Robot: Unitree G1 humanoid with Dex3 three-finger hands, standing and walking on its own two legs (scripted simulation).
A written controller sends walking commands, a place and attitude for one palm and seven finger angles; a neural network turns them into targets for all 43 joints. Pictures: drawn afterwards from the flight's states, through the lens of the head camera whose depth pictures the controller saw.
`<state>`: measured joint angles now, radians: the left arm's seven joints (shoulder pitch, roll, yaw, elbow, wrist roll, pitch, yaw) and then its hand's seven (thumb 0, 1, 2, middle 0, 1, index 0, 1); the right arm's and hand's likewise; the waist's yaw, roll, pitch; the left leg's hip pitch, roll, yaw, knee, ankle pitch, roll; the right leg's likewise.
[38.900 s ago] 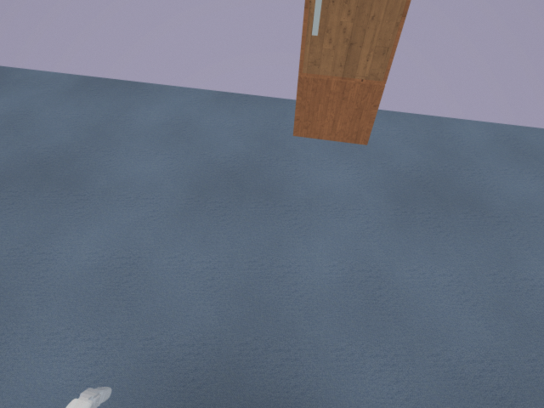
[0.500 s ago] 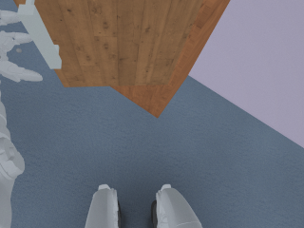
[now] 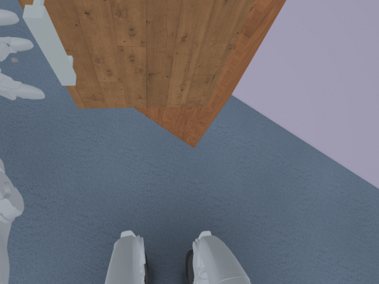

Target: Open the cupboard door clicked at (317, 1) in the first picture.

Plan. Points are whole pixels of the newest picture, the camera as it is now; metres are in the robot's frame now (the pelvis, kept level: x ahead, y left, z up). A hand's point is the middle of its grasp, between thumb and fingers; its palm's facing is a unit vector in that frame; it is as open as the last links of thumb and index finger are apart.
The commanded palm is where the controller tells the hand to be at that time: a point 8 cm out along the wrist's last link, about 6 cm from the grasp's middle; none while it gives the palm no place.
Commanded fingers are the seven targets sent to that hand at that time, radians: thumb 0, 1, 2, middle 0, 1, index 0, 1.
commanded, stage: move the hooked fingers beside the handle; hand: left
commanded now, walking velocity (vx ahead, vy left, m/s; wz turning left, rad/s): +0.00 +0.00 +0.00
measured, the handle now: (56, 42) +0.57 +0.23 +0.06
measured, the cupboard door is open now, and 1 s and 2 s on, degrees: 40 40 40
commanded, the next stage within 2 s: slide the fingers in behind the handle in 0.34 s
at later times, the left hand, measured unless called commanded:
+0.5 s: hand (28, 61) +0.53 +0.26 +0.06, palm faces +0.04 -1.00 -0.02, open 14.0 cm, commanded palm +0.51 +0.29 +0.06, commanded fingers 0.00 -0.50 0.30 -0.30 -1.20 -0.30 -1.20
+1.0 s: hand (44, 62) +0.52 +0.24 +0.06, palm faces +0.03 -1.00 -0.02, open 14.0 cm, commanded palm +0.51 +0.27 +0.06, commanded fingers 0.00 -0.50 0.30 -0.30 -1.20 -0.30 -1.20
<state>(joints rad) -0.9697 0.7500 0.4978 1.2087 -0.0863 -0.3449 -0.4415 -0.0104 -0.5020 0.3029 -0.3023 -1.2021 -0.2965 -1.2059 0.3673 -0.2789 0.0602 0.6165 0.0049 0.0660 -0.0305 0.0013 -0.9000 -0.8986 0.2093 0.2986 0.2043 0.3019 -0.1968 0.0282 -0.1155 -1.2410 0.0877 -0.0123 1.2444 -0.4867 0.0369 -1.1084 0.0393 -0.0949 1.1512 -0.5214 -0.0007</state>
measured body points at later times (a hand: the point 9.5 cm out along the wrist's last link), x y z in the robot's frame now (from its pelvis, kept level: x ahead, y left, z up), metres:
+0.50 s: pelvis +0.00 +0.01 +0.00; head +0.17 +0.05 +0.41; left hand +0.52 +0.32 +0.06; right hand +0.00 -0.26 -0.10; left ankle +0.04 +0.10 -0.63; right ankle +0.01 -0.13 -0.63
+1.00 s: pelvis +0.00 +0.00 +0.00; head +0.17 +0.03 +0.42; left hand +0.52 +0.29 +0.06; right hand +0.01 -0.28 -0.10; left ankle +0.04 +0.10 -0.63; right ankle +0.01 -0.13 -0.63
